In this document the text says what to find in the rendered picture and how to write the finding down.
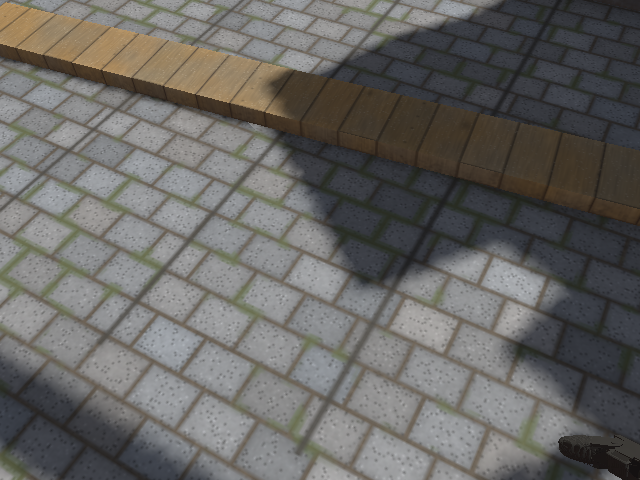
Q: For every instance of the robot right hand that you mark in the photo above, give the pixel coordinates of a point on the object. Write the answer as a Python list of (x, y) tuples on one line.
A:
[(619, 455)]

